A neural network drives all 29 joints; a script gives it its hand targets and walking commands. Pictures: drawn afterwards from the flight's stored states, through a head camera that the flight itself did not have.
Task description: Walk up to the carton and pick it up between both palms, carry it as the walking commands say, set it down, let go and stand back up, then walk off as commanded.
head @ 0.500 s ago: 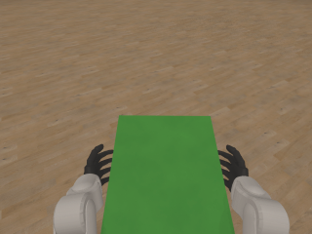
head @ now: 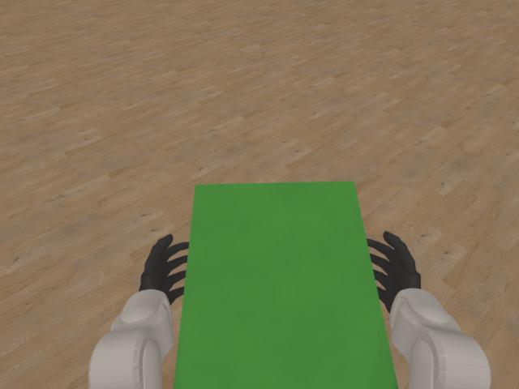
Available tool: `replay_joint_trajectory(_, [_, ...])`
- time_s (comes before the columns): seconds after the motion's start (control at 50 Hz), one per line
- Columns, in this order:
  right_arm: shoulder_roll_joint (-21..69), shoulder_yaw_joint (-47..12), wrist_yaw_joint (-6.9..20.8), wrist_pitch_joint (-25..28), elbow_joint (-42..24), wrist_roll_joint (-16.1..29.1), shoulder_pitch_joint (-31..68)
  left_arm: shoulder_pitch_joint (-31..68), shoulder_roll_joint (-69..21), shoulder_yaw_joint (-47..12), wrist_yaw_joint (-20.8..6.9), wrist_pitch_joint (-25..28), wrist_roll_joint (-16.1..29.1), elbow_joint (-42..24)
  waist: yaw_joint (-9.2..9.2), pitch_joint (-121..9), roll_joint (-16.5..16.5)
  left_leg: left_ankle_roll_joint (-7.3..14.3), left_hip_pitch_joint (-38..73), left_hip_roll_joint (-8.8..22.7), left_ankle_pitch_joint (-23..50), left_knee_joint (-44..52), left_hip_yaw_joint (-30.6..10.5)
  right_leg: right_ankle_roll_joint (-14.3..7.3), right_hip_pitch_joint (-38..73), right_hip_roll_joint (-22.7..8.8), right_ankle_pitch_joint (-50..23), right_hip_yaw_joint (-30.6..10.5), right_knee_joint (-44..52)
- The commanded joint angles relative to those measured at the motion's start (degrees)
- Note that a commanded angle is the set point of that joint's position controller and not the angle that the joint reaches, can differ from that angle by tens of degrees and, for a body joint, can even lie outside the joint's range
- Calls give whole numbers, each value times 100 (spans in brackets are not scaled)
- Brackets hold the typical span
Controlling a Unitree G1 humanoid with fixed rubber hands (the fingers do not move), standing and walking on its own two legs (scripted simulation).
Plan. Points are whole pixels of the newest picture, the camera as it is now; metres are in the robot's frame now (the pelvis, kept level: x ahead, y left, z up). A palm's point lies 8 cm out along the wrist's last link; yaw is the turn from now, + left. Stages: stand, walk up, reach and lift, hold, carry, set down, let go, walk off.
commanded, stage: carry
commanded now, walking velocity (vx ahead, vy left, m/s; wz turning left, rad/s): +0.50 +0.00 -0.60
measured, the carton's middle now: (276, 299) +0.25 +0.00 +0.03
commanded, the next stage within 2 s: none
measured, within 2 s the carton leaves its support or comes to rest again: neither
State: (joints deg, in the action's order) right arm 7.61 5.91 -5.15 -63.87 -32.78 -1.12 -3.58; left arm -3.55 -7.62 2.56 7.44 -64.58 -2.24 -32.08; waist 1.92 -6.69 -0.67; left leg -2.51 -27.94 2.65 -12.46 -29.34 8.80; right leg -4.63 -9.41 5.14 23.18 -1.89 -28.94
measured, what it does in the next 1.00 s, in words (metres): walks ahead, turning right: right foot, then left foot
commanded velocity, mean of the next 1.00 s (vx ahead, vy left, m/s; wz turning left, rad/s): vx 0.50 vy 0.00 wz -0.60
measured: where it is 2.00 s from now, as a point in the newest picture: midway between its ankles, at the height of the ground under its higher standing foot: (401, 246)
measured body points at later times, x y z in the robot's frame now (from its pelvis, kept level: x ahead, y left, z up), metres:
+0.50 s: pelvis +0.30 -0.08 -0.02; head +0.28 -0.08 +0.43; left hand +0.58 -0.02 +0.07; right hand +0.47 -0.32 +0.06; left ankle +0.12 +0.10 -0.70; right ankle +0.37 -0.19 -0.73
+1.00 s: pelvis +0.57 -0.18 +0.01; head +0.56 -0.15 +0.46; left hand +0.86 -0.21 +0.09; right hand +0.65 -0.45 +0.09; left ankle +0.61 -0.09 -0.73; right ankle +0.47 -0.23 -0.67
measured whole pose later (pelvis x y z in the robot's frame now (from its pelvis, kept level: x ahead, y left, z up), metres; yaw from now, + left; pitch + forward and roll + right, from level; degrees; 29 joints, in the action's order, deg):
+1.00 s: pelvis +0.57 -0.18 +0.01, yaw -40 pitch +4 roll +0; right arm 7.8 4.4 -6.3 -66.2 -29.0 -2.1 -4.8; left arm -2.1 -7.4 3.7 7.4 -69.6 -3.4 -30.2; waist 0.5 -8.6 -2.2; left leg 0.1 -13.2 6.3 -16.2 -26.7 18.3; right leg -0.8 -27.0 -1.2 20.5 3.0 -57.3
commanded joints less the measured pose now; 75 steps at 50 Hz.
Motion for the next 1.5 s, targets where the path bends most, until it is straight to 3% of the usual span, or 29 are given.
replay_joint_trajectory(0.0, [4051, -3816, 489, -275, -384, 1387, 1887, 2629, -4110, -4000, -836, -289, 1772, -1183, -253, -2134, 1858, 962, 4409, 2705, -634, 1625, -3520, 237, -2715, 26, 59, 548, -2917])
replay_joint_trajectory(0.02, [4040, -3768, 458, -312, -257, 1358, 1750, 2681, -3936, -3993, -830, -339, 1789, -1052, -258, -1948, 1514, 1143, 4515, 2919, 189, 1500, -3769, 251, -3160, -339, 547, 256, -3580])
replay_joint_trajectory(0.08, [4493, -3787, 546, -300, -362, 1473, 2297, 3156, -4255, -4020, -896, -397, 1868, -995, -293, -1170, 309, 1061, 3255, 2540, 183, 1775, -2295, 366, -3157, -1093, 31, -114, -3506])
replay_joint_trajectory(0.12, [4586, -3834, 580, -276, -399, 1507, 2532, 3018, -4420, -3852, -916, -389, 1735, -666, -274, -697, 413, 859, 2869, 2404, -671, 2209, -1621, 431, -3171, -1261, -384, 49, -2972])
replay_joint_trajectory(0.2, [4733, -3987, 647, -271, -636, 1710, 2777, 2991, -4662, -3890, -843, -284, 1688, -655, -299, -620, 662, 725, 3172, 2204, 285, 2283, -658, 428, -3256, -1275, -1151, 387, -2266])
replay_joint_trajectory(0.34, [4540, -4268, 724, -301, -1106, 2012, 2850, 2552, -4526, -3894, -690, -213, 1566, -937, -273, -559, 1140, 261, 3561, 1729, 2632, 1527, 842, 191, -2588, -760, -1928, 1204, -772])
replay_joint_trajectory(0.42, [4252, -4180, 686, -388, -1094, 1835, 2643, 2555, -4470, -3846, -672, -309, 1568, -866, -133, -1346, 1199, -181, 3179, 1428, 5183, -1188, 1384, -208, -358, 223, -1991, 1768, 299])
replay_joint_trajectory(0.44, [4132, -4118, 687, -431, -1050, 1828, 2711, 2287, -4423, -3746, -685, -329, 1550, -763, 100, -1635, 817, -327, 2121, 1260, 3769, -2426, 1227, -479, 830, -18, -2069, 1189, 482])
replay_joint_trajectory(0.46, [4211, -4107, 699, -465, -920, 1772, 2663, 2484, -4305, -3703, -698, -336, 1596, -850, -3, -1525, -186, -451, 552, 739, 43, -3689, 915, -849, 1750, -1245, -2828, -752, 434])
replay_joint_trajectory(0.48, [4108, -4180, 653, -468, -1092, 1697, 2512, 2300, -4379, -3747, -703, -342, 1667, -734, -77, -2039, -1464, -643, -1049, 116, -1969, -4927, 7, -1715, 2931, -2512, -3280, -3625, 911])
replay_joint_trajectory(0.5, [4243, -4069, 640, -447, -1007, 1686, 2401, 2562, -4544, -3938, -731, -315, 1909, -920, -117, -2137, -838, -539, -1654, 229, -2022, -5333, -782, -1710, 3153, -2391, -3734, -3384, 840])
replay_joint_trajectory(0.54, [4724, -4088, 716, -343, -906, 1787, 2483, 2792, -5008, -4102, -834, -220, 2009, -1073, -102, -2006, -16, -346, -1465, 516, -1470, -4990, -1114, -1361, 2239, -2177, -3605, -2484, 828])
replay_joint_trajectory(0.6, [5221, -4086, 755, -45, -1014, 1747, 2680, 3106, -5605, -4257, -998, -8, 2187, -1182, -107, -1746, -276, -286, -748, 540, -1227, -3501, -811, -925, 1258, -1736, -3208, -1333, 971])
replay_joint_trajectory(0.7, [4936, -4172, 696, 102, -1117, 1646, 2447, 2548, -5199, -4217, -998, 136, 2046, -1072, -65, -1542, -776, -113, -74, 182, -729, -1296, -416, -740, 659, -1591, -2660, -1083, 1125])
replay_joint_trajectory(0.78, [4686, -4161, 685, 42, -1178, 1750, 2361, 2573, -4730, -4251, -880, 57, 1924, -1418, -231, -1687, -400, 42, 2156, 41, 64, 329, 158, -370, -519, -1044, -2444, -380, 351])
replay_joint_trajectory(0.8, [4462, -4086, 655, -12, -999, 1705, 2138, 2513, -4536, -4214, -846, -17, 1843, -1332, -330, -1815, 79, 204, 3249, 653, -391, 669, -495, -118, -1378, -667, -2326, 11, -567])
replay_joint_trajectory(0.82, [4178, -4000, 620, -64, -898, 1636, 2077, 2587, -4374, -4235, -826, -93, 1809, -1368, -348, -2201, 1572, 729, 4205, 2226, -1121, 1314, -2520, 152, -2279, -189, -1061, 567, -2160])
replay_joint_trajectory(0.84, [4003, -3855, 516, -140, -512, 1470, 1949, 2659, -4056, -4120, -803, -218, 1737, -1041, -258, -1760, 1991, 1101, 4345, 2988, 232, 1625, -3842, 244, -3106, 22, 672, 608, -3224])
replay_joint_trajectory(0.9, [4361, -3942, 573, -188, -639, 1548, 2245, 2824, -4275, -4141, -869, -324, 1822, -933, -312, -1254, 635, 1019, 3833, 2619, 1487, 1377, -2166, 329, -3366, -972, 115, -94, -3481])
replay_joint_trajectory(1.0, [4524, -4069, 601, -219, -928, 1727, 2733, 2834, -4521, -3922, -860, -301, 1699, -672, -317, -337, 743, 660, 3360, 2264, 646, 2195, -622, 411, -3185, -1155, -935, 382, -2027])
replay_joint_trajectory(1.1, [4511, -4265, 655, -341, -1093, 1963, 2761, 2534, -4503, -3881, -729, -288, 1609, -774, -277, -443, 1082, 365, 3308, 1813, 2164, 1756, 650, 229, -2305, -724, -1774, 1125, -894])
replay_joint_trajectory(1.14, [4451, -4317, 683, -352, -1249, 2013, 2898, 2546, -4513, -3864, -693, -292, 1595, -830, -266, -611, 1215, 205, 3386, 1671, 3975, 1090, 1008, 96, -1705, -293, -1697, 1517, -406])
replay_joint_trajectory(1.2, [4251, -4328, 707, -400, -1364, 2017, 2958, 2390, -4510, -3762, -674, -326, 1537, -775, -33, -1402, 1046, -148, 2644, 1408, 4844, -1563, 1317, -312, 417, 237, -1813, 1621, 329])
replay_joint_trajectory(1.22, [4172, -4285, 707, -453, -1307, 2019, 3133, 2312, -4469, -3634, -673, -350, 1512, -700, 171, -1552, 528, -286, 1261, 1245, 2949, -2889, 1069, -676, 1548, -367, -1824, 516, 542])
replay_joint_trajectory(1.24, [4149, -4257, 717, -523, -1175, 1912, 2818, 2316, -4318, -3615, -654, -397, 1498, -643, -56, -1664, -854, -461, -499, 548, -1126, -4247, 830, -1424, 2559, -2082, -3067, -2242, 773])
replay_joint_trajectory(1.26, [4166, -4347, 696, -518, -1214, 1942, 2743, 2193, -4414, -3706, -652, -387, 1613, -628, -67, -2025, -1036, -471, -1417, 256, -1995, -5193, -329, -1898, 3139, -2576, -3641, -3733, 956])
replay_joint_trajectory(1.32, [4809, -4275, 776, -336, -1158, 2046, 2838, 2848, -5133, -4076, -787, -230, 1943, -1018, -100, -1727, 61, -274, -1554, 706, -1462, -4844, -1147, -1341, 2207, -2234, -3323, -2368, 1062])
replay_joint_trajectory(1.42, [5045, -4282, 727, 2, -1195, 1828, 2888, 2821, -5410, -4156, -990, -5, 2072, -900, -105, -1211, -455, -130, -526, 556, -977, -2485, -686, -815, 806, -1722, -2450, -1316, 1445])
replay_joint_trajectory(1.48, [4811, -4221, 671, 12, -1242, 1710, 2572, 2676, -5133, -4237, -970, 5, 2077, -1091, -108, -1123, -593, -42, 50, 264, -178, -1174, -239, -598, 569, -1363, -3185, -778, 1243])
